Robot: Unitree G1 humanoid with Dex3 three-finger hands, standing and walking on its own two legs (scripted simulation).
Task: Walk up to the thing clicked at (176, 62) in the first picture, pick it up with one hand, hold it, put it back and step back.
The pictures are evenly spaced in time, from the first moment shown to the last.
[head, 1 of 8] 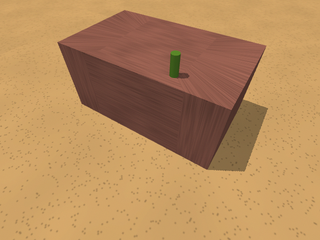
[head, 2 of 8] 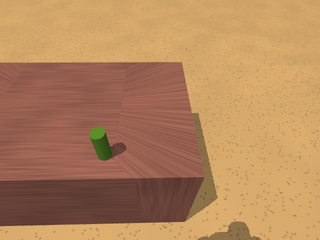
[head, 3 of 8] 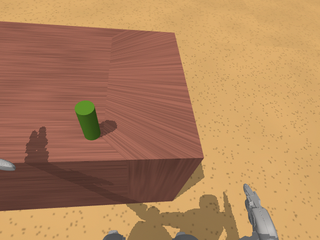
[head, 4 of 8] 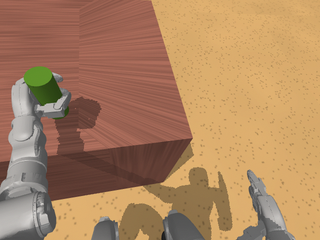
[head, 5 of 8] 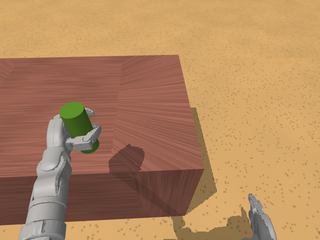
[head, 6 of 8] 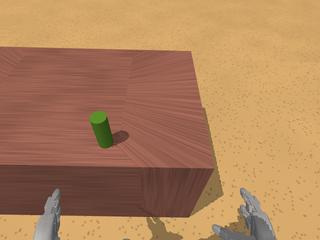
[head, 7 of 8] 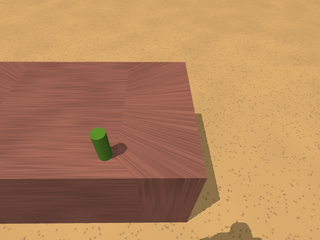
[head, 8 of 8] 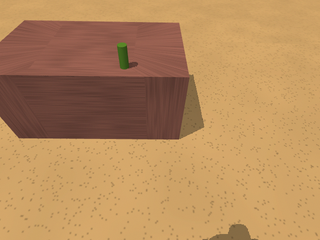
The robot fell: no
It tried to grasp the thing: yes
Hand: left
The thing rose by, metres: 0.25
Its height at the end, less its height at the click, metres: +0.00
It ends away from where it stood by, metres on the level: 0.01
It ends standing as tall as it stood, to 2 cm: yes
